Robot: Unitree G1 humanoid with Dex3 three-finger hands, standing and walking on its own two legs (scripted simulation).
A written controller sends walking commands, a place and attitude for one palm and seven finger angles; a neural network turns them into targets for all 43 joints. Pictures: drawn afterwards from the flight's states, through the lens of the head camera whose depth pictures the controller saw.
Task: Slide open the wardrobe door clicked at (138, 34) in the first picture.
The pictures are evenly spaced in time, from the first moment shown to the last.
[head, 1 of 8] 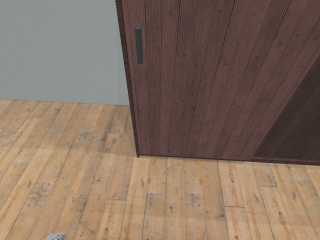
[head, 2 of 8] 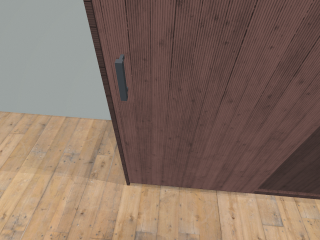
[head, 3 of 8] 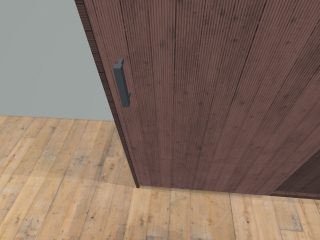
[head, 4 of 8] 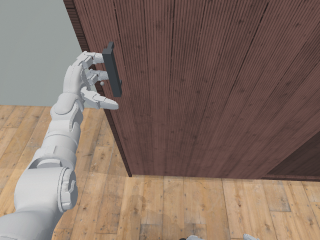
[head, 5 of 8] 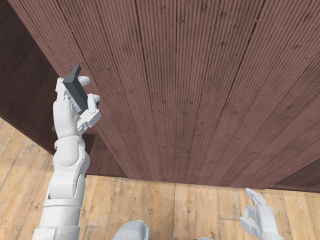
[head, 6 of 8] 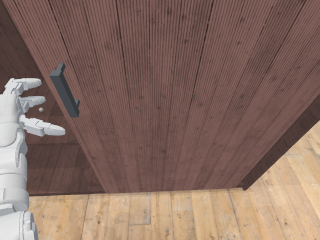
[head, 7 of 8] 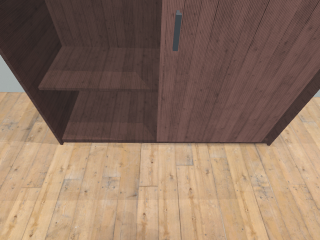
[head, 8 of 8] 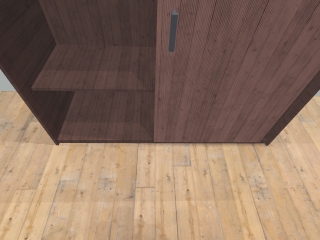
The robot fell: no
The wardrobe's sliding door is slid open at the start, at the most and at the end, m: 0.00 0.69 0.69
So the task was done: yes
